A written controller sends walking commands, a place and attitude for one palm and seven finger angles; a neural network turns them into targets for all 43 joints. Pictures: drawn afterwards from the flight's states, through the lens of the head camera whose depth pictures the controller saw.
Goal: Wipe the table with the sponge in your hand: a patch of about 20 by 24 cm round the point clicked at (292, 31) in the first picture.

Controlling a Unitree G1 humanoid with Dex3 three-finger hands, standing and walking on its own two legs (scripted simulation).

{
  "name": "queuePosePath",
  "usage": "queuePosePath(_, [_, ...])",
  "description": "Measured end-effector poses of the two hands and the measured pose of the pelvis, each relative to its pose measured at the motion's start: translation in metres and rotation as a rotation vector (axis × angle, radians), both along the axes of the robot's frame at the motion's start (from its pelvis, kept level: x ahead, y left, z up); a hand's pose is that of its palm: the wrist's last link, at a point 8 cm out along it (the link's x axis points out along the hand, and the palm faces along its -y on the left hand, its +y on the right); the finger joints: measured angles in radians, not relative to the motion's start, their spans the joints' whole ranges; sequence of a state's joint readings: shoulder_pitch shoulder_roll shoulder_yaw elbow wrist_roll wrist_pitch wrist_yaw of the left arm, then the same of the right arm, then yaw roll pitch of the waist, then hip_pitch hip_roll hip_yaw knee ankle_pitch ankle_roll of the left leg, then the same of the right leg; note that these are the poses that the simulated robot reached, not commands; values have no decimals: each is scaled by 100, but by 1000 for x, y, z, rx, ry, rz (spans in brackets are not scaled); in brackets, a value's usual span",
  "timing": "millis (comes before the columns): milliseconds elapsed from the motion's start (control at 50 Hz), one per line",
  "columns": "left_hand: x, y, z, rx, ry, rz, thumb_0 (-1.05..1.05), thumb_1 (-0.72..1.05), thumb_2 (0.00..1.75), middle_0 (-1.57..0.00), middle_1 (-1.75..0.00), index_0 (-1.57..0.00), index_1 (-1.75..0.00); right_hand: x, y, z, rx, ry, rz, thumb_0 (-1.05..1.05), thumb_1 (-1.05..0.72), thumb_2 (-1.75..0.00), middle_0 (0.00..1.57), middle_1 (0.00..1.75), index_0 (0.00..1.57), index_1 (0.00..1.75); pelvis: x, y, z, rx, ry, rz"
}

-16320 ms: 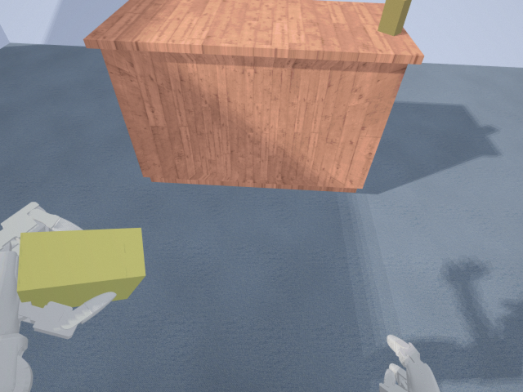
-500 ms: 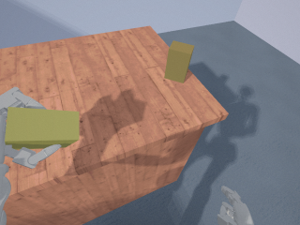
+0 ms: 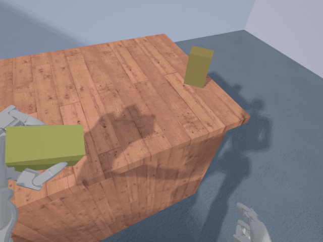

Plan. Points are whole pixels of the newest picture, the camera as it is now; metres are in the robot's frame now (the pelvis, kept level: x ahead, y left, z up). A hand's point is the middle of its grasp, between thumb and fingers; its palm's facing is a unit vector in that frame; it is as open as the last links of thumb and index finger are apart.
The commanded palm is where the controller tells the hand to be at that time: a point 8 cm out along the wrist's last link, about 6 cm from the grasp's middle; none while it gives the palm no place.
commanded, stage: come to a stop and stand still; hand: left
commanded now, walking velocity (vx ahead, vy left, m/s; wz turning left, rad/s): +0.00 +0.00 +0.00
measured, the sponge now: (57, 148) +0.24 +0.24 +0.15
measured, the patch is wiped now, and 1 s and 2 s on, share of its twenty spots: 0.00 0.00 0.00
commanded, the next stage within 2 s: look again from close up in 0.44 s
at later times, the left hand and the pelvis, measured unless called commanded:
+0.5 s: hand (52, 141) +0.25 +0.24 +0.16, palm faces +0.38 -0.85 -0.37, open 9.8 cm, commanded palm +0.19 +0.28 +0.18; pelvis +0.03 +0.00 +0.00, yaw +0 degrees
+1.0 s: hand (65, 139) +0.26 +0.23 +0.16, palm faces +0.38 -0.84 -0.37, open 9.8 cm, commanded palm +0.20 +0.26 +0.18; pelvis +0.04 -0.02 +0.00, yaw +0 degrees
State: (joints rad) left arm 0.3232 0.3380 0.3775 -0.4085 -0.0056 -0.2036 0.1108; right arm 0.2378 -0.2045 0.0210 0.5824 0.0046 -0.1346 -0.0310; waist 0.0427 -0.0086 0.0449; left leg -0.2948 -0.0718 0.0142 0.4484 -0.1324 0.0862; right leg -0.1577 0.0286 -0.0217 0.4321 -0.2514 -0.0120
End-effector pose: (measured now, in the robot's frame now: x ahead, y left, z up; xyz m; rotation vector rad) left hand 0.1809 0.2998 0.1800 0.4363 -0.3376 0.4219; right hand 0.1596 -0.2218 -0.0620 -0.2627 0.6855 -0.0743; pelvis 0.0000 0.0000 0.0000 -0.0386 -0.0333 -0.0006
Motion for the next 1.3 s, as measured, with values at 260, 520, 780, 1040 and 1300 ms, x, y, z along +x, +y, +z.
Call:
queuePosePath(260, [6, 4, -9, 25, 81, -39, 0, -48, 102, -78, -133, -78, -132, 26, 22, 10, 28, -53, 19, 1, -90, -89, 20, 30, 20, 30, 12, 6, 3, 4, 12, -2])
queuePosePath(520, [28, -16, -4, 20, 65, -77, 0, -49, 102, -78, -133, -79, -132, 43, 6, 8, 13, -27, 11, 1, -90, -89, 20, 30, 20, 30, 28, -1, 4, 10, 28, 2])
queuePosePath(780, [34, -28, -6, 12, 106, -54, 0, -49, 102, -78, -133, -79, -132, 54, -16, 2, 16, -2, -17, 1, -90, -89, 20, 30, 20, 30, 41, -16, 3, 12, 28, 7])
queuePosePath(1040, [38, -34, -11, -14, 122, -39, 0, -49, 102, -79, -133, -79, -132, 58, -25, 2, 20, -10, -37, 1, -90, -89, 20, 30, 20, 30, 44, -22, 2, 7, 29, 5])
queuePosePath(1300, [50, -9, 16, 86, -7, -30, 0, -49, 102, -79, -133, -79, -132, 41, -18, 0, 55, -43, -7, 1, -90, -89, 20, 30, 20, 30, 24, -12, -4, 27, 28, -21])
